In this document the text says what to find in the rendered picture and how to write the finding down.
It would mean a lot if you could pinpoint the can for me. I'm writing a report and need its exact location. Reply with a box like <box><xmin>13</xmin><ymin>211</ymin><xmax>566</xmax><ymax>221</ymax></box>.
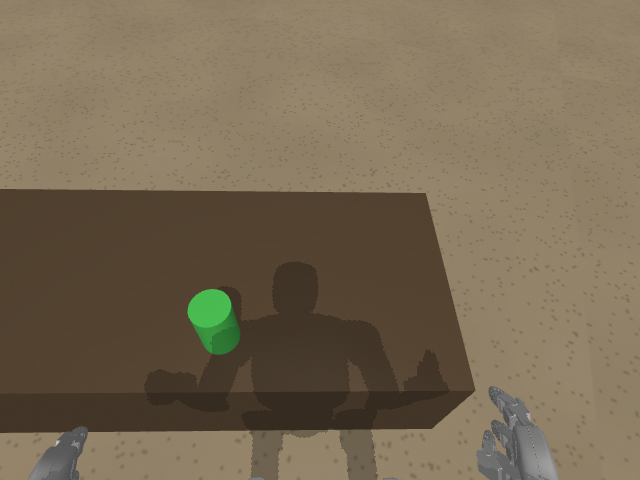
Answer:
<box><xmin>188</xmin><ymin>289</ymin><xmax>240</xmax><ymax>355</ymax></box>

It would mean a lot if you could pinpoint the left robot hand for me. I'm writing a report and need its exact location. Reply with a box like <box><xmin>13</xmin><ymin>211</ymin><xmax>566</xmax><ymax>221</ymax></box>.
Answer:
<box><xmin>28</xmin><ymin>426</ymin><xmax>88</xmax><ymax>480</ymax></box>

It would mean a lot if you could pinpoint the right robot hand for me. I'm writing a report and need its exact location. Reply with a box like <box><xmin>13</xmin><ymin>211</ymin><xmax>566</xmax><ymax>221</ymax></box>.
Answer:
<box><xmin>477</xmin><ymin>386</ymin><xmax>559</xmax><ymax>480</ymax></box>

